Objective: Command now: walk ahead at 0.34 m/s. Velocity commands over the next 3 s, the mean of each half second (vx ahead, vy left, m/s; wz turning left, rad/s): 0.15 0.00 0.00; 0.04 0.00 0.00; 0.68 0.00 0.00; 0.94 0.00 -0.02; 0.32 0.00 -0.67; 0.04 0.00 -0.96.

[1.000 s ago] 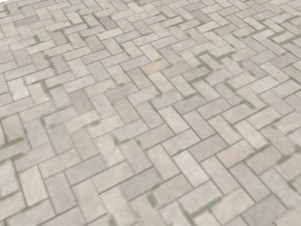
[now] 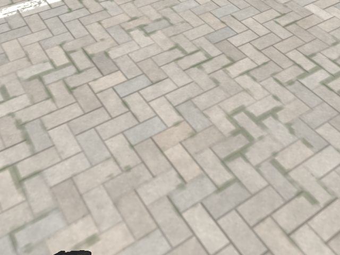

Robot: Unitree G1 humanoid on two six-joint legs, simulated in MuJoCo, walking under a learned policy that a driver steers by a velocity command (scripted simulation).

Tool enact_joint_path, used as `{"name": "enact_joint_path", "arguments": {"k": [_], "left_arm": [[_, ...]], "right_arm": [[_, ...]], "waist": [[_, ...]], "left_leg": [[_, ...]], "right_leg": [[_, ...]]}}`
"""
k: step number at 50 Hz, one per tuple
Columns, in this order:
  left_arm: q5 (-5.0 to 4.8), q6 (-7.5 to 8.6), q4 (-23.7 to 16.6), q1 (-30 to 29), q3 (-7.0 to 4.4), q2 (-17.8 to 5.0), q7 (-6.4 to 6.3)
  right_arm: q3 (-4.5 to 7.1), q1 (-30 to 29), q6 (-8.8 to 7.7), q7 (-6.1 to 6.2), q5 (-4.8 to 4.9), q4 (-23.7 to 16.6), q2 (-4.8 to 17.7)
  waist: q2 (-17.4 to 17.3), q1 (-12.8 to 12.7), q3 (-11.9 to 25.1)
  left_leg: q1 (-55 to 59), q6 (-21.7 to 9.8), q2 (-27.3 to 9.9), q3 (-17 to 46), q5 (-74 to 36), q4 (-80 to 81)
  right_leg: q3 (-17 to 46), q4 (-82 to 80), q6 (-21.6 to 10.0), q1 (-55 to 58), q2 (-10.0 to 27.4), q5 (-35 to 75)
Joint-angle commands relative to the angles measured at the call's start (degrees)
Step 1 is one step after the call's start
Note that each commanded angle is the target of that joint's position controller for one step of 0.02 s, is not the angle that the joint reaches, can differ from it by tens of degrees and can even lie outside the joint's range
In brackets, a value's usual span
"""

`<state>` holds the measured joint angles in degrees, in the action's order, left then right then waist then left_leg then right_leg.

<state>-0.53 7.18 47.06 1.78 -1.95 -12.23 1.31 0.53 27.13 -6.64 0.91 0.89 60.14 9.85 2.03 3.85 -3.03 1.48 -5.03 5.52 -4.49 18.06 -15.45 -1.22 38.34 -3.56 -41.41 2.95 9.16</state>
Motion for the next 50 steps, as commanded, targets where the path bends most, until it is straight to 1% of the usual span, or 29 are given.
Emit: {"name": "enact_joint_path", "arguments": {"k": [1, 3, 4, 5, 6, 7, 8, 9, 10, 11, 12, 13, 14, 15, 17, 18, 20, 22, 23, 24, 26, 27, 29, 32, 38, 47, 48, 49, 50], "left_arm": [[-0.02, 0.38, -3.8, -1.8, -0.14, -2.6, 0.98], [0.51, 0.02, -1.4, 6.5, -1.63, -6.6, 0.82], [0.72, 0.19, 1.3, 14.2, -2.37, -7.8, 0.65], [1.67, 0.13, 3.5, 20.8, -2.88, -10.0, 0.11], [4.2, -0.35, 4.2, 22.2, -2.19, -11.9, 0.16], [4.01, -0.35, 4.4, 22.8, -0.81, -7.2, 0.5], [2.31, -0.88, 2.6, 16.4, -0.82, -6.5, 0.6], [0.93, -1.35, 1.2, 9.0, -0.36, -5.4, 0.42], [0.51, -1.56, 0.7, 5.0, 0.59, -3.6, 0.31], [1.14, -1.65, 1.0, 3.7, 0.72, -4.0, 0.15], [1.85, -2.11, 1.4, 2.9, 0.6, -4.6, 0.17], [2.48, -2.36, 1.8, 2.6, 0.54, -4.9, 0.12], [3.04, -2.43, 2.3, 3.6, 0.36, -5.4, -0.17], [3.14, -2.47, 2.8, 4.8, 0.22, -5.7, -0.53], [2.34, -2.99, 3.3, 6.1, -0.23, -7.0, -1.17], [1.8, -3.46, 3.1, 5.5, -0.4, -7.6, -1.48], [0.87, -4.44, 3.0, 4.0, -0.48, -7.9, -2.09], [0.65, -4.88, 4.2, 6.2, 0.03, -5.9, -2.46], [0.59, -4.93, 4.6, 7.4, 0.07, -5.5, -2.52], [0.32, -5.2, 4.7, 9.6, -0.5, -5.9, -2.85], [0.88, -5.3, 5.0, 9.2, -0.45, -4.9, -3.35], [1.1, -5.43, 5.8, 10.1, -0.35, -4.0, -3.45], [1.52, -5.61, 6.9, 11.2, -0.5, -4.3, -3.34], [1.01, -5.54, 7.6, 10.3, -0.58, -4.6, -3.07], [0.58, -5.58, 9.1, 10.2, -0.49, -4.2, -2.88], [0.28, -6.74, 11.1, 10.0, -0.69, -4.3, -3.44], [0.1, -6.86, 12.5, 12.1, -0.64, -3.6, -3.39], [-0.56, -6.81, 12.7, 12.0, -1.16, -4.6, -3.2], [-1.01, -6.05, 11.1, 8.4, -1.42, -5.5, -2.93]], "right_arm": [[1.54, 0.0, -0.29, 1.64, 0.2, -2.0, 10.8], [1.76, -1.7, 0.72, 1.94, -0.46, -2.2, 11.0], [1.79, -5.0, 1.42, 1.66, -0.69, -3.0, 11.3], [1.55, -7.1, 1.58, 1.07, -0.99, -4.3, 10.9], [-0.36, 4.8, 1.82, 0.08, -2.02, -2.7, 2.8], [-0.95, 14.1, 1.3, -1.15, 0.09, 0.8, 2.1], [0.23, 7.9, 1.36, -1.5, 0.78, -0.7, 6.9], [0.89, 0.2, 1.99, -0.99, 0.38, -3.3, 8.6], [1.57, -4.6, 2.95, -0.16, -0.1, -4.0, 8.9], [1.93, -5.8, 4.1, 0.46, -0.51, -4.8, 8.5], [1.7, -5.2, 5.13, 0.81, -0.75, -4.8, 6.7], [1.35, -4.3, 5.69, 1.19, -0.71, -4.5, 4.7], [1.17, -4.6, 5.89, 1.7, -0.66, -4.4, 4.0], [1.06, -5.5, 6.15, 2.12, -0.73, -4.4, 3.8], [1.44, -7.2, 7.09, 2.51, -0.79, -4.3, 5.4], [1.71, -8.3, 7.56, 2.48, -0.75, -4.3, 6.1], [2.04, -9.8, 7.94, 2.25, -1.33, -4.1, 6.5], [2.07, -10.1, 7.77, 2.02, -2.39, -3.7, 6.4], [2.04, -10.0, 7.45, 1.96, -2.71, -3.8, 7.3], [2.98, -11.1, 7.09, 1.98, -2.01, -3.1, 11.1], [2.18, -12.9, 5.61, 1.8, -1.82, -2.6, 7.5], [2.12, -14.5, 5.0, 1.71, -1.75, -2.6, 7.2], [2.06, -14.8, 4.09, 1.61, -1.4, -2.5, 6.8], [2.09, -11.7, 3.74, 1.65, -0.95, -1.5, 7.1], [1.73, -8.8, 3.77, 1.32, -0.86, -0.3, 6.7], [1.37, -8.2, 4.56, 1.12, -0.9, 0.4, 5.5], [1.59, -5.6, 4.75, 1.13, -0.64, 1.6, 5.6], [2.35, -4.3, 4.88, 1.05, 0.07, 1.8, 7.6], [3.0, -1.7, 4.42, 1.05, 0.72, 1.7, 9.6]], "waist": [[-7.7, -3.1, 1.3], [-9.0, -7.4, 5.7], [-8.8, -12.0, 8.2], [-5.3, -14.7, 11.8], [12.3, -8.2, 21.3], [11.3, -7.0, 32.7], [4.8, -7.3, 26.1], [-1.2, -5.4, 17.3], [-6.3, -3.8, 11.7], [-4.9, -2.5, 9.1], [-2.2, -1.3, 7.8], [0.3, -0.5, 7.1], [2.0, -0.6, 7.8], [2.8, -1.0, 9.4], [3.3, -1.9, 11.7], [3.7, -1.9, 11.2], [4.5, -1.0, 7.6], [3.3, -0.8, 4.6], [1.1, -1.4, 2.9], [-5.3, -4.4, 0.6], [-9.6, -5.2, 0.6], [-10.5, -6.2, 1.0], [-8.4, -6.3, 1.4], [-3.6, -4.7, 1.2], [-2.3, -3.8, 4.3], [-2.4, -3.8, 3.2], [-3.5, -3.4, 5.7], [-5.3, -3.0, 2.7], [-6.8, -0.9, -2.0]], "left_leg": [[-9.6, 0.3, -11.8, 3.9, -47.9, -0.2], [-4.7, 1.6, -12.4, 4.8, -55.4, -8.8], [-3.7, 2.4, -11.6, 4.0, -56.9, -18.1], [-7.1, 3.7, -8.4, 3.1, -45.5, -32.9], [-24.6, 7.0, -0.4, 2.9, 9.3, -59.9], [-29.6, 6.5, 1.6, 16.7, 21.3, -70.1], [-31.4, 6.3, -1.6, 17.0, 18.0, -69.5], [-32.7, 6.7, -4.3, 13.2, 13.7, -65.5], [-31.3, 7.1, -6.4, 11.2, 11.2, -60.9], [-27.0, 7.2, -8.0, 10.3, 8.7, -55.9], [-22.8, 7.4, -8.3, 9.2, 7.4, -50.1], [-19.6, 7.7, -8.1, 7.9, 7.6, -44.0], [-17.8, 7.8, -7.7, 7.1, 8.1, -39.0], [-17.0, 7.9, -7.7, 7.0, 7.8, -34.9], [-14.8, 7.4, -7.9, 6.8, 2.9, -29.3], [-13.6, 6.9, -7.8, 6.5, 0.1, -26.8], [-10.7, 5.6, -6.7, 4.9, -4.3, -21.2], [-9.6, 3.6, -7.4, 5.1, -4.1, -15.4], [-10.9, 2.0, -10.2, 7.9, -2.6, -10.9], [-18.4, 0.3, -10.5, 9.3, 7.0, -8.7], [-27.4, 0.9, -10.7, 10.8, 14.4, -2.6], [-28.5, 1.9, -10.6, 10.8, 12.9, -1.8], [-27.3, 2.8, -10.1, 10.4, 9.5, -2.7], [-23.0, 2.7, -8.9, 8.8, 2.7, -5.6], [-18.9, 2.3, -8.3, 7.6, -8.1, -8.5], [-17.3, 2.4, -7.5, 6.7, -12.8, -9.0], [-15.8, 1.3, -7.0, 6.5, 0.2, -7.7], [-16.7, -1.2, -8.2, 9.4, 17.5, -5.7], [-15.5, -4.7, -12.9, 16.9, 31.4, -0.9]], "right_leg": [[-2.7, -9.7, -0.6, 18.7, -5.7, 9.1], [-2.0, -9.3, -1.5, 26.1, -8.2, 4.8], [-1.5, -11.9, -2.6, 32.1, -7.6, 6.6], [3.0, -13.4, -5.1, 40.5, -1.4, 23.5], [18.9, -3.7, -16.4, 59.6, 15.5, 54.2], [33.8, -7.0, -23.4, 65.6, 21.3, 49.9], [29.1, -11.1, -21.3, 56.4, 18.3, 38.3], [24.1, -14.8, -18.0, 45.7, 15.6, 24.5], [20.9, -18.9, -15.4, 35.5, 13.2, 14.1], [18.4, -21.1, -13.6, 27.6, 11.2, 8.8], [15.6, -22.8, -12.2, 22.4, 8.8, 5.7], [12.3, -23.4, -11.3, 18.8, 6.8, 6.6], [10.8, -23.4, -11.1, 18.2, 6.0, 8.1], [10.5, -23.1, -11.2, 19.4, 6.1, 6.5], [11.9, -24.4, -10.5, 20.2, 6.6, -10.0], [12.8, -25.8, -9.8, 18.7, 6.5, -21.4], [13.2, -27.5, -7.0, 13.8, 5.4, -37.6], [12.7, -27.1, -3.1, 11.9, 3.7, -45.2], [11.4, -24.3, -1.1, 12.1, 2.2, -44.4], [6.5, -22.0, 0.3, 15.7, -1.7, -39.4], [3.7, -15.8, 1.2, 26.6, -3.0, -28.5], [3.1, -14.4, 1.1, 29.6, -3.0, -25.1], [3.1, -13.9, 0.6, 30.5, -2.6, -22.6], [3.9, -14.6, -0.3, 28.0, -1.9, -22.2], [3.7, -12.0, -0.2, 30.9, -1.7, -11.3], [3.9, -10.8, 0.1, 31.7, -1.5, -8.2], [1.6, -9.4, -0.2, 32.1, -3.5, -21.6], [0.2, -7.2, -0.5, 27.6, -5.2, -38.7], [0.9, -4.1, -0.8, 18.0, -4.9, -46.3]]}}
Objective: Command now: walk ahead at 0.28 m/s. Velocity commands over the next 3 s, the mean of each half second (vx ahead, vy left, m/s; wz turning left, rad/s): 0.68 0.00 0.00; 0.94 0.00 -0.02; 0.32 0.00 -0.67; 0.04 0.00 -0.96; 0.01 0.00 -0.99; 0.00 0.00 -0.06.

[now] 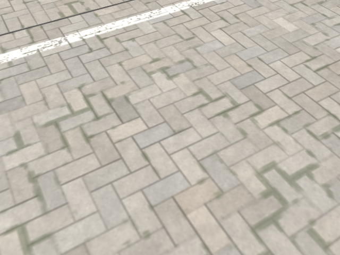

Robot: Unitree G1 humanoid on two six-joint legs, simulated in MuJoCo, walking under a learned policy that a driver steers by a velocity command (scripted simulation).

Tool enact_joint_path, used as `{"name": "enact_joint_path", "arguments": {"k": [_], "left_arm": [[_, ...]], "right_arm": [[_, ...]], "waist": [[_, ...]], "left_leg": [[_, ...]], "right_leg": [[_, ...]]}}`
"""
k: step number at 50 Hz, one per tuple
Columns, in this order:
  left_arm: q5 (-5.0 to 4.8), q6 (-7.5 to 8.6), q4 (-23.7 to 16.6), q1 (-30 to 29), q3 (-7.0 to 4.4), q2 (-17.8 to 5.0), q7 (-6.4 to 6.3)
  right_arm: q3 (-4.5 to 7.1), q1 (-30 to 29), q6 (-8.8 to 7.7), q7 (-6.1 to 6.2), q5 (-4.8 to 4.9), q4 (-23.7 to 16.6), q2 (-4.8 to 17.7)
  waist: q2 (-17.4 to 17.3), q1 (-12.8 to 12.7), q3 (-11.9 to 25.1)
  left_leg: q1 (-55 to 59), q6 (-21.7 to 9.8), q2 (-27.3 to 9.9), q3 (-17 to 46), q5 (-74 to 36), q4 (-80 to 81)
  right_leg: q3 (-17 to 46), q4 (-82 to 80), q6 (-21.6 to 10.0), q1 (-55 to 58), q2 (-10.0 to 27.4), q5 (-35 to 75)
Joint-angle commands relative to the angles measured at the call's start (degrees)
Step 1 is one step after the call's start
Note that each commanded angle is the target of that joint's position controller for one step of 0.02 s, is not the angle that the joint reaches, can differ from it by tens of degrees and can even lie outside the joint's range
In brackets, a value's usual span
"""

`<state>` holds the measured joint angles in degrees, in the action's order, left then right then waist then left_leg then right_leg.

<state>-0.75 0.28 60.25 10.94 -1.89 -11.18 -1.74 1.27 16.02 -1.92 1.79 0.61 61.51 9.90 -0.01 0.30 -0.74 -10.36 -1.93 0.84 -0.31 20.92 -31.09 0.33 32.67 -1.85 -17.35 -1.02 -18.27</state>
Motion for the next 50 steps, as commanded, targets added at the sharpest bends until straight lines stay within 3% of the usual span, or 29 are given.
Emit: {"name": "enact_joint_path", "arguments": {"k": [1, 2, 3, 5, 8, 9, 11, 13, 14, 15, 16, 17, 18, 19, 21, 24, 28, 33, 36, 38, 39, 40, 41, 42, 43, 44, 46, 47, 50], "left_arm": [[-1.73, 2.32, -5.1, -6.8, -0.98, -4.9, 0.63], [-2.18, 3.85, -7.1, -10.8, -0.72, -4.3, 1.22], [-2.02, 4.94, -7.8, -12.4, -1.25, -5.9, 1.67], [-1.91, 6.32, -7.4, -10.2, -1.66, -5.9, 2.33], [-1.28, 6.86, -7.2, -10.9, -1.64, -4.7, 2.95], [4.17, 4.63, -9.5, -11.9, -1.27, -3.5, 5.21], [3.31, 2.67, -10.0, -9.2, -1.71, -4.1, 6.12], [2.61, 2.47, -7.9, 0.1, -2.73, -6.2, 5.27], [2.58, 3.02, -5.0, 10.3, -3.88, -8.4, 4.33], [3.5, 4.03, -1.5, 23.8, -5.48, -13.2, 3.12], [4.14, 4.93, -0.4, 29.0, -5.84, -19.3, 2.65], [3.83, 4.39, -2.4, 18.5, -4.4, -14.8, 2.56], [3.44, 4.39, -5.1, 10.3, -3.81, -12.6, 2.81], [2.7, 4.79, -5.7, 7.8, -3.37, -10.4, 3.21], [2.24, 5.48, -5.5, 6.4, -2.25, -7.6, 2.91], [2.07, 6.38, -3.8, 11.2, -1.7, -6.4, 2.42], [1.51, 7.21, -3.4, 16.1, -1.37, -6.3, 2.53], [1.02, 7.92, -2.4, 19.2, -1.09, -6.9, 1.87], [1.77, 7.4, -1.8, 19.6, -1.35, -9.5, 1.54], [3.16, 5.89, -1.2, 19.2, -2.27, -12.8, 0.54], [3.29, 5.08, -1.8, 16.9, -2.65, -13.6, 0.27], [3.18, 5.18, -3.5, 16.9, -1.91, -9.7, 0.67], [-0.33, 6.49, -5.6, 21.9, -0.39, -1.3, 2.59], [-0.18, 7.18, -6.8, 16.2, -1.42, -7.4, 2.24], [0.01, 7.37, -8.8, 8.8, -1.67, -8.3, 2.03], [0.48, 7.42, -9.3, 7.5, -1.2, -6.9, 2.18], [2.71, 5.62, -10.0, 8.0, -0.42, -3.8, 3.31], [3.13, 4.71, -10.4, 7.8, -0.13, -2.8, 3.91], [2.64, 3.4, -12.5, 2.5, 0.28, -3.2, 4.19]], "right_arm": [[3.24, 11.4, -1.41, 0.17, 1.55, 0.5, 12.8], [3.88, 10.1, -2.63, 0.3, 1.29, 0.0, 14.1], [3.62, 10.3, -3.74, 0.23, 0.33, -0.3, 12.3], [3.11, 9.3, -4.85, -0.44, 0.29, -1.1, 9.9], [3.17, 6.4, -4.12, -0.85, 0.77, -3.4, 9.8], [3.42, 6.8, -3.76, -1.36, -3.53, -2.8, 10.5], [4.02, 6.4, -3.62, -1.73, -3.18, -2.8, 11.6], [4.36, 4.1, -3.89, -2.05, -2.31, -3.3, 12.9], [4.22, 3.0, -4.16, -2.26, -2.43, -3.5, 12.9], [3.83, 0.8, -4.27, -2.39, -3.01, -4.5, 11.6], [2.11, 0.3, -5.0, -2.66, -2.11, -8.8, 3.3], [2.53, -1.9, -5.12, -3.1, -1.82, -10.4, 5.2], [2.83, -3.2, -5.08, -3.68, -1.59, -11.1, 7.2], [2.91, -2.5, -4.99, -4.21, -2.12, -10.4, 7.8], [2.57, -0.7, -3.53, -4.97, -3.89, -10.1, 6.0], [2.17, -5.8, -1.42, -5.65, -3.24, -12.6, 5.7], [1.77, -17.6, -1.02, -5.64, -2.68, -17.4, 6.4], [0.75, -25.4, -1.3, -5.8, -1.88, -20.9, 5.5], [1.09, -23.3, -1.62, -4.7, -1.9, -21.2, 6.9], [2.53, -9.3, -1.89, -3.5, -1.86, -17.8, 10.5], [3.68, 4.0, -2.05, -2.69, -2.09, -13.7, 12.6], [5.14, 14.6, -2.13, -1.71, -3.49, -11.6, 17.4], [6.24, 12.8, -2.14, -2.25, -3.96, -11.2, 20.4], [6.0, 7.8, -2.12, -3.18, -3.19, -11.6, 17.5], [5.11, 3.7, -2.8, -3.22, -3.01, -11.3, 13.8], [4.31, 2.6, -3.4, -3.3, -3.1, -10.3, 10.2], [2.89, 1.6, -4.24, -2.73, -2.89, -8.5, 6.9], [2.64, 2.2, -4.72, -2.59, -2.34, -7.9, 6.5], [2.35, 3.9, -6.45, -2.6, -1.72, -7.0, 8.1]], "waist": [[-9.7, 4.4, -8.7], [-11.4, 4.8, -12.1], [-8.5, 5.0, -12.1], [-5.6, 3.2, -8.7], [-6.7, 2.5, -5.6], [-8.5, 2.1, -6.0], [-9.7, 0.9, -6.4], [-7.1, -3.9, -5.2], [-3.2, -9.0, -1.1], [7.6, -15.6, 5.4], [25.7, -13.4, 8.9], [16.7, -8.1, 3.9], [8.5, -4.1, 0.2], [3.0, -2.5, 0.1], [4.3, 0.6, -0.8], [3.3, 0.6, -5.0], [1.1, -1.7, -8.2], [1.6, -2.7, -10.1], [5.0, -0.7, -5.2], [9.0, 6.1, 3.6], [8.1, 12.3, 9.7], [3.1, 14.5, 17.0], [-17.2, 6.1, 23.3], [-8.9, 6.4, 18.2], [-3.0, 5.6, 9.1], [2.7, 3.5, 4.4], [1.5, -1.5, 0.9], [0.0, -2.5, -0.7], [0.4, -3.3, -7.5]], "left_leg": [[0.1, -12.1, -16.8, 24.8, 35.0, 22.3], [2.3, -15.0, -23.2, 33.4, 31.9, 26.4], [7.2, -15.3, -24.8, 34.8, 26.1, 26.7], [14.5, -12.9, -22.7, 29.6, 17.2, 24.3], [7.0, -8.1, -15.4, 15.1, 6.8, 24.8], [1.0, -7.8, -11.9, 10.5, 7.1, 26.1], [-5.6, -8.1, -12.1, 7.7, 8.2, 25.8], [-10.0, -8.1, -12.2, 5.8, 1.3, 18.9], [-12.2, -7.5, -10.1, 2.7, -11.5, 6.1], [-20.2, -5.8, -5.1, -2.8, -15.1, -18.4], [-35.0, -4.5, 2.8, 0.2, 11.2, -38.8], [-40.2, -6.1, 1.2, 7.5, 4.2, -47.1], [-41.6, -6.8, -3.9, 5.5, -3.5, -48.3], [-37.2, -6.3, -7.0, 4.3, -8.4, -44.9], [-32.0, -3.9, -9.2, 3.4, -10.6, -40.2], [-37.0, -1.6, -9.5, 1.2, -15.6, -36.9], [-39.1, 0.1, -8.1, -2.0, -21.9, -22.8], [-30.2, -3.3, -5.3, -6.3, -27.6, -5.5], [-21.8, -6.4, 0.5, -9.8, -20.3, -2.0], [-7.7, -8.5, 4.4, -9.1, -11.8, -2.4], [7.0, -9.6, 3.9, -8.1, -11.4, 0.6], [23.9, -11.0, -8.0, 5.5, 6.3, -1.6], [37.1, -16.8, -22.6, 43.0, 27.8, 11.8], [33.4, -15.8, -20.9, 47.2, 26.7, 18.4], [24.6, -14.6, -19.4, 35.6, 16.3, 17.4], [15.1, -13.5, -17.7, 28.6, 7.9, 18.7], [2.6, -10.6, -13.4, 19.6, 4.6, 21.3], [-0.4, -10.5, -12.5, 17.5, 4.4, 23.1], [-5.1, -8.6, -11.1, 3.1, -33.0, 24.4]], "right_leg": [[-2.5, 7.3, -2.5, -15.7, -0.4, -12.8], [-0.7, 13.3, -3.0, -22.5, 2.5, -6.0], [1.9, 19.1, -3.4, -29.5, 4.9, -5.7], [3.1, 23.6, -3.4, -36.0, 7.7, -2.7], [-1.6, 11.5, -1.1, -21.8, 6.4, 3.6], [-5.5, 7.7, -0.1, -13.9, 3.8, 3.2], [-8.9, 3.9, 0.1, -2.4, 2.2, 3.6], [-10.4, 1.4, -0.6, 9.7, 0.5, 4.2], [-10.6, 0.0, -1.3, 20.3, -1.0, 2.0], [-0.4, -4.6, -2.6, 32.5, 6.3, -10.0], [33.4, -21.8, -5.9, 35.6, 21.6, -40.7], [45.3, -27.8, -7.7, 26.7, 23.4, -43.5], [37.5, -24.6, -7.5, 21.6, 23.2, -36.4], [28.9, -24.0, -7.3, 16.3, 20.2, -26.7], [19.5, -26.1, -6.3, 10.0, 15.5, -18.5], [13.6, -29.1, -7.5, 9.7, 13.4, -10.3], [6.6, -32.6, -9.1, 11.4, 11.7, 2.6], [-0.3, -37.1, -8.5, 18.5, 12.1, 23.5], [-3.8, -26.4, -7.2, 27.5, 13.2, 60.9], [-4.6, -6.5, -6.3, 29.6, 14.6, 77.8], [-5.7, 10.1, -5.6, 23.6, 13.2, 72.6], [-5.0, 30.6, -6.2, 8.3, 9.7, 49.7], [0.6, 51.8, -3.6, -15.7, -3.0, -3.6], [6.3, 55.1, -6.0, -23.9, -0.4, -2.1], [5.0, 53.4, -6.4, -26.2, 2.9, 3.1], [4.8, 49.1, -6.5, -23.6, 5.3, 5.1], [5.3, 43.6, -5.2, -17.9, 7.9, 5.4], [5.0, 41.6, -4.3, -17.6, 8.8, 5.1], [2.2, 33.4, -2.0, -20.2, 7.9, 8.8]]}}
Over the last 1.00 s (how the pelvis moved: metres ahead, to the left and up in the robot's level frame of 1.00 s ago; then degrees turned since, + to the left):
0.24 0.04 0.00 -1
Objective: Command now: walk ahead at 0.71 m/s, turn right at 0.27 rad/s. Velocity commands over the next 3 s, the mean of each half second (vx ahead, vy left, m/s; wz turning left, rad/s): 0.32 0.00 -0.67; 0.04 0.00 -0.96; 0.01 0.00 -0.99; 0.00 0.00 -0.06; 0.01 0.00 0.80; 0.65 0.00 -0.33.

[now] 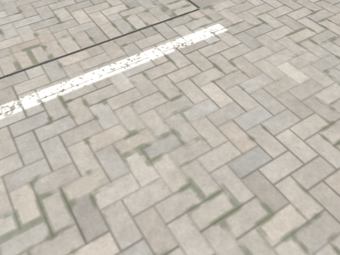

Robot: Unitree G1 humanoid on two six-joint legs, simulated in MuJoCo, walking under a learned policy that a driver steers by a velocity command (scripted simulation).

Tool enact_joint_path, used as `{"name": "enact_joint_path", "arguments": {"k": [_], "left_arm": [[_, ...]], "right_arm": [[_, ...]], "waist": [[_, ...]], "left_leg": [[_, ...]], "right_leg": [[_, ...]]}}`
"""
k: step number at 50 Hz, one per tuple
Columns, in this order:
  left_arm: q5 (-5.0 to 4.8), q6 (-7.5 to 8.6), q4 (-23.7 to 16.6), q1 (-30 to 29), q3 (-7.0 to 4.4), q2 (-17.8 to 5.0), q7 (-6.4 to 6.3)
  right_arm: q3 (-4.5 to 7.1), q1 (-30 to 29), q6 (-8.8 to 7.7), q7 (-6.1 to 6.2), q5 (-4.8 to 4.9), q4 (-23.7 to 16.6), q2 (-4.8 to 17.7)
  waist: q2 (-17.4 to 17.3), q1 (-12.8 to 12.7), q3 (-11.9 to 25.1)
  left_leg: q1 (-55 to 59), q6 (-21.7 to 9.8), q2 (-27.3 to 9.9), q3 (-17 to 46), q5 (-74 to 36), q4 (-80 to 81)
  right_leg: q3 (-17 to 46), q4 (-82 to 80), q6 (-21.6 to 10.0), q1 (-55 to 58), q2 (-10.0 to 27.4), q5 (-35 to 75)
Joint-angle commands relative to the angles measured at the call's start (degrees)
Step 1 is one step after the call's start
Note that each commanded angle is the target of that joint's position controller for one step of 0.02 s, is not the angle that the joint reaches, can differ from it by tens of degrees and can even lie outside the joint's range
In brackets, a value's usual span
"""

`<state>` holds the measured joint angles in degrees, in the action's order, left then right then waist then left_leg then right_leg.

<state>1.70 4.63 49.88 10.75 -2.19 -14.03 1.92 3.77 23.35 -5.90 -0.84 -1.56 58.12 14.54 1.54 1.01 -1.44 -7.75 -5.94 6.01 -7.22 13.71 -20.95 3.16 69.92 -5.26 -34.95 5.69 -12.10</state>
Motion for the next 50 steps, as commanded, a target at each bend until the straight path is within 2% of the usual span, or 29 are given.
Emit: {"name": "enact_joint_path", "arguments": {"k": [1, 3, 4, 5, 6, 8, 10, 11, 12, 13, 14, 15, 16, 19, 22, 24, 26, 29, 32, 35, 36, 37, 38, 39, 40, 41, 42, 45, 50], "left_arm": [[0.1, -0.79, -3.1, 1.0, 0.85, -0.1, 0.53], [-0.5, -0.07, -3.9, -2.9, 1.64, 0.8, 1.11], [-4.39, 1.33, -4.6, -6.4, 0.88, -0.2, 0.37], [-4.59, 1.93, -6.1, -8.4, 0.86, -1.1, 0.69], [-3.88, 2.14, -6.9, -9.3, 0.43, -2.0, 1.21], [-2.78, 1.64, -7.0, -4.6, -1.26, -5.3, 2.21], [-2.53, 0.4, -3.2, 13.1, -4.31, -11.2, 2.05], [-2.77, -0.4, -1.7, 18.5, -4.68, -12.0, 0.84], [-0.33, -0.34, -3.5, 13.5, -3.96, -14.0, 0.13], [2.71, 0.02, -7.6, 8.9, -4.12, -15.9, -0.03], [1.11, -0.76, -12.1, 3.0, -4.61, -13.9, 0.01], [-1.4, -1.21, -13.2, -1.1, -3.92, -11.3, -0.09], [-2.74, -1.44, -13.8, -3.2, -3.25, -9.7, -0.16], [-2.23, -2.27, -15.0, -3.4, -3.51, -9.4, -1.19], [-2.62, -3.67, -15.1, 0.2, -4.63, -12.1, -3.25], [-3.38, -5.32, -16.0, 0.6, -5.04, -12.8, -4.52], [-3.75, -6.49, -17.2, 0.3, -5.16, -12.7, -5.26], [-3.33, -7.34, -18.3, 0.9, -5.4, -12.3, -5.54], [-2.96, -7.61, -19.5, 1.3, -5.59, -12.0, -5.41], [-3.14, -7.7, -21.3, -0.7, -5.52, -11.8, -4.98], [-3.5, -7.78, -21.8, -1.7, -5.31, -11.3, -4.76], [-3.77, -7.91, -21.6, 0.6, -4.51, -8.9, -4.4], [-2.94, -7.93, -20.8, 6.1, -3.47, -5.5, -4.06], [-3.5, -7.21, -22.9, 6.3, -4.76, -10.8, -3.25], [-3.24, -6.72, -21.9, 4.8, -5.93, -15.8, -2.84], [-3.52, -7.1, -20.4, 4.4, -6.37, -16.9, -2.82], [-3.35, -7.91, -19.2, 5.0, -6.14, -15.6, -3.16], [-3.44, -8.36, -20.2, 4.3, -4.65, -11.5, -3.14], [-3.26, -7.73, -22.2, -0.6, -3.8, -9.3, -3.0]], "right_arm": [[-0.41, -4.0, -2.81, -0.2, 0.47, -3.6, 3.2], [-0.98, -4.4, -3.24, -0.26, 1.29, -3.9, 2.4], [-0.81, -4.5, -3.12, 1.65, 1.83, -4.9, 4.4], [-0.67, -3.5, -2.78, 2.83, 1.93, -5.1, 6.8], [-0.49, -2.7, -2.26, 3.81, 1.87, -5.3, 8.4], [0.02, -3.7, -0.67, 5.41, 1.94, -6.6, 10.4], [0.61, -9.8, 0.79, 5.76, 1.44, -9.7, 11.7], [0.42, -12.4, 0.89, 4.67, 1.67, -10.8, 10.2], [-1.83, -5.8, 0.1, 2.64, -0.83, -13.2, 0.3], [-2.51, 4.7, -1.02, 1.24, 1.37, -14.4, 1.5], [-1.38, 0.6, -1.14, 0.93, 1.77, -15.3, 7.4], [-0.58, -5.4, -0.58, 1.29, 1.7, -17.0, 9.0], [-0.15, -8.1, 0.44, 2.13, 0.9, -17.6, 9.3], [0.34, -10.3, 2.72, 3.34, 0.17, -20.2, 8.1], [-0.18, -14.5, 3.09, 4.17, -0.09, -22.7, 5.1], [-0.01, -16.9, 3.64, 4.45, 0.77, -23.7, 5.4], [0.34, -19.5, 3.82, 4.41, 1.27, -24.4, 6.1], [0.69, -23.2, 3.01, 3.91, 1.38, -25.3, 6.4], [1.01, -25.1, 1.6, 3.01, 1.41, -25.6, 7.1], [1.91, -22.3, 0.7, 2.04, 1.77, -24.3, 8.6], [2.32, -20.3, 0.65, 1.86, 2.03, -23.4, 8.9], [2.61, -19.2, 0.94, 1.88, 1.87, -22.9, 9.5], [2.97, -19.9, 2.0, 2.35, 0.89, -24.6, 12.1], [3.08, -17.9, 2.84, 2.2, -1.08, -24.8, 12.6], [3.1, -18.2, 2.92, 2.44, -0.51, -25.5, 10.3], [2.43, -20.2, 3.35, 2.91, 0.08, -26.2, 7.9], [1.91, -21.2, 4.11, 3.45, 0.52, -26.8, 7.1], [1.51, -21.0, 5.17, 4.38, 0.12, -26.7, 8.1], [2.44, -17.0, 5.91, 4.22, -0.19, -24.6, 10.0]], "waist": [[-1.9, -4.4, -7.3], [-3.3, -3.2, -6.5], [-4.7, -0.7, -2.8], [-5.0, -0.6, -1.2], [-5.7, -0.6, 0.2], [-8.5, -3.3, 4.6], [-9.4, -12.3, 11.2], [-1.0, -14.5, 10.2], [19.2, -4.5, 9.5], [16.2, -1.3, 26.0], [3.5, -2.7, 24.9], [-5.8, -0.8, 15.2], [-10.0, 0.9, 10.7], [-4.4, 2.2, 5.5], [-2.1, 0.8, 9.8], [0.6, 0.1, 12.2], [3.0, -0.8, 11.3], [5.9, -2.5, 8.5], [7.4, -3.6, 7.7], [8.2, -2.3, 8.1], [7.5, -1.1, 7.9], [1.8, -1.8, 9.9], [-9.3, -4.6, 13.1], [-18.7, -5.0, 13.1], [-15.3, -3.5, 10.5], [-10.9, -3.1, 7.6], [-7.7, -3.1, 6.3], [-7.7, -2.2, 2.9], [-9.8, 1.1, 5.8]], "left_leg": [[-9.2, -3.1, -13.9, 4.1, -37.9, 13.3], [-10.9, 0.0, -9.8, -3.3, -43.4, 11.6], [-6.5, 2.0, -10.2, -2.3, -44.8, 9.1], [-2.2, 3.1, -11.1, -2.7, -47.5, 7.3], [0.4, 4.2, -11.6, -3.3, -49.6, 4.6], [3.8, 6.7, -12.7, -3.8, -56.1, -4.6], [-1.8, 7.7, -13.3, -2.4, -56.3, -25.7], [-7.5, 9.4, -6.9, -3.0, -24.0, -47.1], [-27.3, 10.8, 1.8, 2.6, 25.8, -69.5], [-32.3, 9.8, 2.2, 16.7, 23.6, -78.8], [-32.6, 7.5, -0.8, 18.3, 18.1, -75.2], [-35.0, 7.0, -2.8, 17.0, 14.1, -69.2], [-33.2, 7.3, -4.6, 16.4, 11.9, -64.0], [-27.2, 8.9, -6.0, 15.8, 9.7, -50.7], [-27.3, 10.9, -3.6, 15.1, 4.6, -40.4], [-28.6, 11.7, -2.8, 16.5, 0.9, -36.0], [-29.5, 11.5, -2.3, 17.5, -1.6, -31.9], [-29.0, 11.0, -1.7, 18.5, -2.6, -25.6], [-26.1, 10.2, -1.0, 19.1, -1.9, -19.0], [-16.2, 9.2, -0.9, 18.9, -2.4, -8.1], [-10.6, 8.5, -2.0, 17.9, -7.4, -1.7], [-1.5, 5.8, -8.0, 20.1, -14.3, 2.8], [8.3, -0.2, -21.1, 30.4, -25.5, -0.8], [6.9, -8.7, -29.6, 40.9, -28.4, 0.7], [4.3, -10.2, -29.2, 40.4, -22.3, 1.9], [2.0, -7.6, -24.5, 32.9, -14.4, 1.6], [-0.2, -5.2, -21.1, 27.8, -9.3, 1.5], [-4.6, -4.9, -17.6, 17.7, -12.3, 4.0], [3.5, -7.6, -21.4, 12.9, -14.2, 4.8]], "right_leg": [[-2.8, -10.1, 1.6, -0.4, 0.0, 6.7], [-8.7, -25.0, 1.5, 7.2, -3.1, 18.7], [-7.4, -27.8, 1.6, 7.0, -4.1, 23.1], [-8.6, -32.3, 1.7, 6.5, -5.6, 26.7], [-10.0, -35.2, 1.7, 7.8, -7.1, 29.3], [-11.4, -36.6, 1.2, 14.8, -10.6, 27.2], [-8.0, -35.9, -1.8, 32.8, -11.4, 23.6], [-1.7, -42.8, -4.3, 37.7, -6.3, 30.8], [16.7, -35.1, -10.3, 46.1, 2.1, 63.1], [40.2, -43.7, -21.6, 54.8, 13.6, 51.6], [40.1, -48.3, -21.1, 49.9, 11.6, 30.5], [35.9, -51.6, -18.3, 39.1, 8.1, 15.2], [33.4, -54.0, -15.5, 30.5, 5.5, 8.9], [25.0, -53.9, -11.8, 16.7, -1.7, 17.8], [22.1, -49.5, -9.3, 18.8, -4.3, 30.3], [23.6, -48.3, -6.3, 22.2, -4.8, 24.1], [25.5, -48.4, -3.8, 23.2, -5.6, 14.2], [28.7, -48.2, -3.2, 24.2, -6.2, 6.7], [32.0, -45.5, -4.1, 26.4, -5.7, 10.9], [35.1, -42.5, -3.0, 25.3, -6.4, 15.0], [34.8, -40.4, -1.8, 23.0, -8.1, 10.4], [30.9, -33.4, 0.3, 18.2, -11.8, -8.2], [21.0, -20.5, 2.9, 9.3, -17.8, -26.1], [14.3, -9.3, 5.5, 0.7, -18.2, -29.3], [11.4, -2.5, 8.3, -2.3, -13.1, -23.5], [10.0, 0.0, 9.3, -3.2, -10.9, -18.0], [8.4, 3.3, 9.9, -3.2, -9.8, -14.3], [1.1, 5.9, 10.8, -4.2, -6.8, -8.2], [-1.4, -3.8, 12.4, -5.7, -0.9, -6.9]]}}
Over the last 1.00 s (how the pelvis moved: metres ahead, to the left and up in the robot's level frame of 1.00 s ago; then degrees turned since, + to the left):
0.65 -0.07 0.01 -1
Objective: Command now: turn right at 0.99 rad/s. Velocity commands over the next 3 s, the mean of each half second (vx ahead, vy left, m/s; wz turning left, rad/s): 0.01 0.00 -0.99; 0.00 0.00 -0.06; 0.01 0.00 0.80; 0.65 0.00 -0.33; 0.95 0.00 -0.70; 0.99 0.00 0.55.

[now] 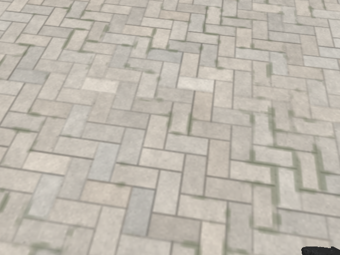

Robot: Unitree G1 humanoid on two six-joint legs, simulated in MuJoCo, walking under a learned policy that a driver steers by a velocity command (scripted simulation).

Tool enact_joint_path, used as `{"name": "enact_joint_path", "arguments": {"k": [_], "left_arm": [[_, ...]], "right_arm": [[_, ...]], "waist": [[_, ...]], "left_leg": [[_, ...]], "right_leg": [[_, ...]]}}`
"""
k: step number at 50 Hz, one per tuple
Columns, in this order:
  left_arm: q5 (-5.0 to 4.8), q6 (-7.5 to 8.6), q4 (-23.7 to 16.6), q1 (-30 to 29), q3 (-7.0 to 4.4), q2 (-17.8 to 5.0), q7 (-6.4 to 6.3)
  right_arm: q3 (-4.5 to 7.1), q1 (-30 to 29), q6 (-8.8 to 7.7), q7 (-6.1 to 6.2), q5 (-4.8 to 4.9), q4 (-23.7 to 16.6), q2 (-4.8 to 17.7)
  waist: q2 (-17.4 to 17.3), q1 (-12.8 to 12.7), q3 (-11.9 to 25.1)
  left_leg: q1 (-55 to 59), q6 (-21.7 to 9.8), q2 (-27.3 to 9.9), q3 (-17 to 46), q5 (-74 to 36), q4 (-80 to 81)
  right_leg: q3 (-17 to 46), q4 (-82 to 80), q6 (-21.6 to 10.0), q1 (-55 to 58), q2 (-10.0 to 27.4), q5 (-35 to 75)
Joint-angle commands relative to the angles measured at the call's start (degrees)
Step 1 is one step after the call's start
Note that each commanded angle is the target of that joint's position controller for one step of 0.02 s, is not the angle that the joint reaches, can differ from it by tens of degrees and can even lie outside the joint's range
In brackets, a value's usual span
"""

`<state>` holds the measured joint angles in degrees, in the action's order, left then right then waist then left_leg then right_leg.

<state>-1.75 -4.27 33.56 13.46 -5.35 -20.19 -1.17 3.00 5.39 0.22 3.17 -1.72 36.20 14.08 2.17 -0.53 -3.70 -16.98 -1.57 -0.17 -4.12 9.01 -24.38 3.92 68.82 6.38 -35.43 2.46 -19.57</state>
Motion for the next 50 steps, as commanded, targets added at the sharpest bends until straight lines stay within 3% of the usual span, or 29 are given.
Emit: {"name": "enact_joint_path", "arguments": {"k": [1, 6, 8, 10, 11, 12, 13, 14, 15, 16, 17, 19, 24, 26, 31, 33, 34, 35, 36, 37, 38, 40, 41, 42, 45, 46, 48, 49, 50], "left_arm": [[0.36, 1.22, -5.9, -3.6, -0.53, -2.8, 0.25], [0.48, 0.75, -5.2, -3.8, -0.6, -2.2, 1.35], [0.34, 0.11, -5.2, -3.8, -1.03, -2.6, 1.89], [0.16, -0.36, -4.2, -0.9, -1.83, -2.7, 2.17], [0.25, -0.38, -2.6, 2.9, -2.82, -4.3, 1.64], [0.16, 0.01, -2.1, 7.5, -5.03, -11.1, 0.66], [1.59, 1.28, -4.1, 4.8, -5.41, -17.4, 0.37], [2.96, 3.06, -4.9, 4.2, -4.91, -13.7, 1.22], [2.82, 4.17, -4.1, 3.2, -4.07, -12.2, 1.31], [1.46, 4.32, -4.2, 0.1, -3.6, -10.4, 0.87], [0.45, 3.91, -4.8, -2.9, -2.8, -8.6, 0.39], [1.01, 3.28, -5.8, -5.4, -2.06, -7.5, -0.51], [0.62, 2.68, -5.3, -4.0, -2.54, -8.7, -1.32], [0.74, 2.41, -5.6, -4.9, -2.54, -8.9, -1.3], [1.22, 2.1, -5.2, -5.3, -1.28, -7.2, -0.36], [0.84, 2.08, -5.1, -7.4, -0.43, -5.6, -0.34], [1.48, 2.41, -4.4, -5.2, 0.64, -2.4, -0.43], [3.4, 2.82, -3.0, 0.7, 1.88, 1.6, -0.42], [3.27, 3.19, -2.7, 2.6, 1.39, 0.3, -0.5], [3.66, 3.57, -1.8, 1.0, 0.83, -2.4, -0.72], [3.58, 3.88, -1.4, -2.1, 0.56, -2.8, -0.61], [3.36, 3.72, -1.6, -5.5, -0.01, -3.2, -0.5], [2.91, 3.85, -1.7, -5.8, -0.06, -2.7, -0.4], [2.66, 4.13, -1.5, -5.2, -0.09, -2.3, -0.42], [2.12, 5.2, -0.4, -3.3, -0.5, -1.3, -0.46], [2.08, 5.55, 0.1, -2.6, -0.71, -1.2, -0.34], [2.16, 5.8, 1.3, -1.3, -1.36, -2.0, -0.01], [2.32, 5.63, 1.8, -1.2, -1.88, -3.3, 0.05], [2.74, 5.31, 2.0, -0.9, -2.33, -4.8, -0.16]], "right_arm": [[3.47, 0.7, -0.17, 0.0, 0.08, -2.5, 11.0], [4.54, -1.1, -0.37, -1.49, 1.07, -1.3, 12.7], [4.92, -0.6, -0.74, -2.22, 2.03, -0.6, 13.1], [5.04, -0.8, -0.83, -2.57, 3.2, 0.2, 12.5], [4.69, 1.6, -0.72, -2.79, 3.33, 1.4, 10.5], [4.01, 2.8, -0.56, -3.18, 2.14, 1.1, 7.8], [2.98, -0.6, -0.86, -2.99, 0.06, -4.2, 5.7], [3.81, -6.3, -1.32, -2.42, 0.26, -4.7, 9.0], [4.0, -7.8, -1.55, -2.05, 1.47, -5.0, 9.5], [4.3, -6.0, -1.58, -1.41, 1.4, -3.9, 9.8], [4.55, -4.4, -1.42, -1.02, 0.85, -3.3, 10.6], [4.51, -2.0, -1.46, -1.38, 0.5, -2.2, 10.0], [3.19, -3.6, -1.6, -2.09, 1.24, -2.3, 7.1], [3.05, -3.4, -1.67, -2.5, 1.44, -2.0, 7.4], [2.89, -2.2, -2.13, -3.4, 1.75, -2.2, 8.3], [2.86, 1.1, -2.65, -3.89, 1.6, -1.4, 8.1], [2.46, 1.0, -2.88, -4.07, 0.56, -1.6, 8.0], [2.09, -0.7, -2.9, -4.07, -0.85, -2.9, 9.7], [0.71, -3.5, -3.01, -4.14, -1.9, -2.0, 7.0], [0.05, -5.6, -3.05, -4.33, -0.42, -2.9, 4.6], [0.43, -4.4, -2.68, -4.35, 0.61, -2.5, 5.7], [2.23, -1.6, -2.03, -4.03, 2.43, -2.7, 11.9], [2.81, -1.0, -1.67, -3.69, 2.73, -3.1, 13.9], [3.04, -0.6, -1.32, -3.39, 2.84, -3.7, 14.0], [3.28, 0.3, -0.46, -2.74, 3.3, -5.3, 12.4], [3.41, 0.3, -0.17, -2.63, 3.43, -5.9, 12.2], [3.59, -0.5, 0.6, -2.47, 3.95, -7.2, 11.7], [3.52, -0.9, 0.91, -2.53, 4.26, -8.0, 11.2], [3.25, -0.1, 1.11, -2.74, 4.33, -8.3, 10.2]], "waist": [[-10.4, 2.6, 8.5], [-11.3, 1.8, 8.7], [-11.5, 1.4, 8.8], [-10.4, -0.9, 9.7], [-7.4, -2.1, 9.9], [7.1, -2.8, 8.6], [20.5, 0.3, 9.9], [11.4, -4.6, 13.4], [8.6, -3.1, 10.9], [4.9, -0.9, 9.2], [5.3, 0.6, 8.7], [5.7, 2.2, 10.2], [5.6, 1.0, 10.4], [6.7, 0.8, 10.6], [9.1, -0.7, 11.5], [8.4, 1.6, 11.0], [5.3, 1.1, 11.4], [-6.8, -2.8, 12.7], [-15.6, -6.6, 8.7], [-13.5, -5.3, 6.3], [-11.8, -3.5, 6.3], [-10.6, -1.2, 5.4], [-10.9, -1.3, 5.0], [-11.2, -1.1, 5.2], [-12.9, -1.0, 7.9], [-11.9, -1.0, 9.5], [-6.3, -1.0, 11.6], [-0.8, -0.6, 10.7], [6.3, -0.3, 9.1]], "left_leg": [[12.8, -12.0, -15.8, 8.6, -9.2, 8.2], [9.5, -10.2, -17.9, 2.0, -7.4, 7.6], [10.4, -8.9, -19.4, 0.7, -8.0, 5.7], [9.4, -5.4, -19.3, -2.2, -6.8, 0.0], [4.6, -1.9, -16.9, -4.9, -3.8, -6.4], [-10.0, 3.6, -10.4, -9.9, 12.5, -23.6], [-29.1, 7.1, -2.2, -3.8, 30.3, -38.7], [-30.4, 5.8, -1.6, 5.6, 27.9, -45.4], [-30.5, 3.9, -1.9, 7.6, 22.3, -45.4], [-30.2, 3.2, -2.7, 8.6, 17.1, -43.6], [-28.5, 3.4, -2.9, 9.0, 13.9, -41.9], [-22.8, 4.3, -0.7, 8.3, 9.1, -41.5], [-19.4, 5.9, 3.4, 9.5, 6.5, -27.1], [-17.1, 5.9, 3.9, 9.8, 6.7, -22.7], [-8.2, 4.4, 2.8, 8.8, 9.2, -15.2], [-0.5, 2.5, 1.4, 7.5, 0.4, -4.0], [5.5, 1.1, -2.3, 10.8, -9.0, 1.0], [9.4, -2.4, -11.5, 22.2, -20.9, 3.7], [2.9, -11.5, -16.6, 31.1, -20.2, 5.5], [0.9, -12.3, -14.4, 30.9, -12.2, 6.2], [1.0, -9.5, -10.4, 27.1, -7.4, 5.3], [-0.2, -6.6, -7.1, 25.5, -1.3, 4.4], [-0.1, -6.6, -7.0, 26.6, -0.6, 4.1], [0.4, -7.0, -7.0, 27.7, -1.2, 3.6], [4.4, -9.2, -7.5, 31.6, -10.9, 0.0], [4.9, -9.3, -7.3, 32.0, -14.8, -1.5], [0.0, -7.1, -4.1, 28.6, -15.2, -5.7], [-5.7, -4.7, -0.5, 24.1, -10.0, -9.9], [-14.1, -1.5, 3.9, 17.3, 0.4, -16.1]], "right_leg": [[-2.5, -5.0, 0.6, -3.9, 3.0, 0.8], [-6.6, -18.2, -2.5, 6.9, 3.0, 1.0], [-7.8, -24.3, -4.4, 10.3, 2.3, 0.2], [-9.6, -35.0, -7.2, 17.5, 0.2, 4.6], [-8.0, -40.5, -9.5, 25.1, -1.3, 9.0], [8.3, -47.1, -14.6, 35.7, 8.0, 28.0], [29.2, -45.9, -25.9, 40.0, 18.8, 37.7], [28.0, -48.6, -27.5, 37.9, 18.6, 31.6], [24.1, -49.4, -24.3, 35.7, 15.5, 26.1], [20.8, -49.0, -21.1, 33.7, 12.8, 22.8], [18.7, -48.3, -19.6, 31.2, 11.5, 23.8], [16.1, -47.5, -18.7, 27.0, 8.3, 27.1], [19.6, -45.1, -18.0, 26.6, 5.2, 23.7], [21.3, -44.0, -17.6, 26.1, 5.1, 21.9], [25.1, -40.1, -17.8, 24.9, 5.5, 29.9], [24.3, -38.5, -15.7, 23.3, 3.9, 25.5], [22.0, -37.1, -12.8, 21.1, 1.3, 17.3], [14.7, -28.6, -8.9, 18.8, -5.5, -1.1], [10.8, -29.9, -5.4, 17.7, -6.7, -11.2], [8.2, -32.6, -3.7, 19.3, -3.6, -6.4], [7.0, -36.8, -3.6, 21.3, -3.8, -0.9], [4.8, -38.0, -4.3, 23.4, -5.2, 2.6], [3.2, -37.4, -4.7, 22.6, -5.7, 1.9], [1.9, -36.6, -4.9, 21.7, -6.0, 1.0], [1.1, -36.0, -5.4, 19.5, -6.2, 0.6], [1.3, -36.5, -5.8, 20.4, -5.8, 1.8], [2.7, -39.5, -7.5, 26.0, -3.3, 7.4], [6.2, -42.3, -9.5, 29.4, 0.5, 13.2], [12.2, -45.2, -13.5, 33.6, 7.3, 23.3]]}}
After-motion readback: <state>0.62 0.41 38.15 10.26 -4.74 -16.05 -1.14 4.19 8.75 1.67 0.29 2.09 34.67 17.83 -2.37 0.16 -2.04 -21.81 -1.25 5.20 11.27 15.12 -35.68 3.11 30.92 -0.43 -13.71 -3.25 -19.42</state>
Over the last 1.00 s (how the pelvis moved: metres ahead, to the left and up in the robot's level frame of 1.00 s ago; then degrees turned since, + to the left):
0.43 0.02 0.00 -50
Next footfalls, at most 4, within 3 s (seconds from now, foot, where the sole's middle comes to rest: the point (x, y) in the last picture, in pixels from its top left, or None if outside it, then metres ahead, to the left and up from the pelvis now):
0.22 right None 0.02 -0.15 -0.78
0.68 left None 0.17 0.01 -0.78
1.30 left None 0.18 0.08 -0.78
1.86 right None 0.28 -0.16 -0.78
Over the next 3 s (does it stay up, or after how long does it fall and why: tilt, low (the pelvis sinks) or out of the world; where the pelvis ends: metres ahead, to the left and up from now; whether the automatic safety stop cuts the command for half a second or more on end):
stays up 1.09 -0.52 -0.01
